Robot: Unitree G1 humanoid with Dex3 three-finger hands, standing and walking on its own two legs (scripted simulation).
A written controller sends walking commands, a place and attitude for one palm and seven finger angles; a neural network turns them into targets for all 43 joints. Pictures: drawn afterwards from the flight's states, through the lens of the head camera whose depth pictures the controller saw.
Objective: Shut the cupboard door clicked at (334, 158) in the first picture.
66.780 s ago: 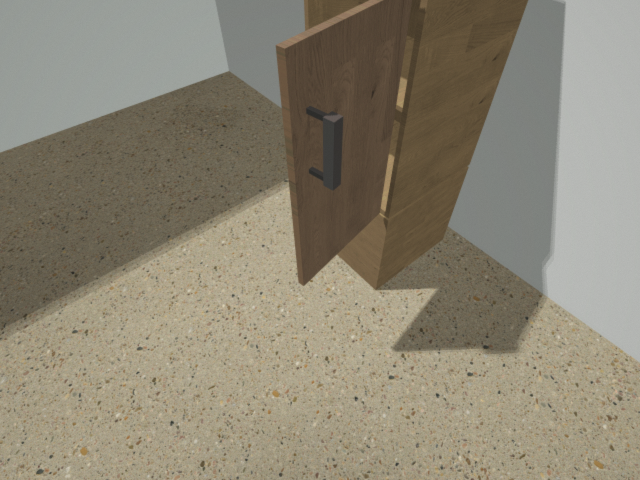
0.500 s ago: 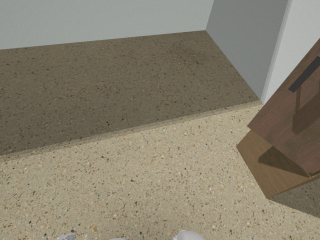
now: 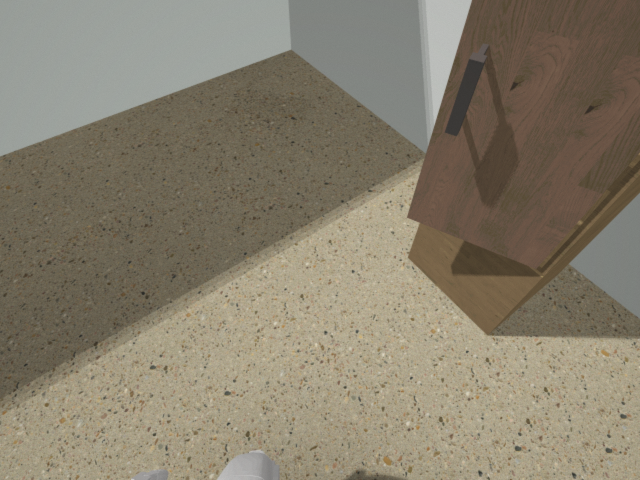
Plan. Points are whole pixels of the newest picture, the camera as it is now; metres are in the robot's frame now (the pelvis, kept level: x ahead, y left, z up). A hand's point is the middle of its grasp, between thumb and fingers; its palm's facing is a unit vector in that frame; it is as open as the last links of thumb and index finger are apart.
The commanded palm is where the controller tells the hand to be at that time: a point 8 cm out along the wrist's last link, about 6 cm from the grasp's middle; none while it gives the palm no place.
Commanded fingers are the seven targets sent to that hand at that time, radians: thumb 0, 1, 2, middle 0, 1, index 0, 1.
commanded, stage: turn to face it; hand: left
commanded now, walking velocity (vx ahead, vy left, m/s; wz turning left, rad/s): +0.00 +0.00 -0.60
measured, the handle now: (467, 90) +0.72 -0.22 +0.07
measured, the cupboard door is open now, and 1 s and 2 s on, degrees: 25 25 25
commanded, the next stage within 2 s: take the last steps up to it in 0.64 s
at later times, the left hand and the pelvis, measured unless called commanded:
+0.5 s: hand (215, 437) +0.19 +0.17 -0.16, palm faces -0.30 -0.92 -0.26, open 7.4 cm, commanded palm none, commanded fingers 0.00 0.90 0.90 -0.20 -0.30 -0.20 -0.30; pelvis +0.02 +0.00 -0.01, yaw -17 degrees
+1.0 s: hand (229, 436) +0.19 +0.15 -0.17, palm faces -0.41 -0.90 -0.13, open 7.4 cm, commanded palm none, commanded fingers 0.00 0.90 0.90 -0.20 -0.30 -0.20 -0.30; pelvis +0.07 +0.00 +0.01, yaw -25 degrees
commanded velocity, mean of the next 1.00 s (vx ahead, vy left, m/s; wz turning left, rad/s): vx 0.08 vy -0.03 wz -0.33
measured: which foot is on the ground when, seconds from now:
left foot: up 0.00-0.08, down 0.10-0.48, up 0.50-0.82, down 0.84-1.00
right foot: down 0.00-0.10, up 0.12-0.46, down 0.48-0.84, up 0.86-1.00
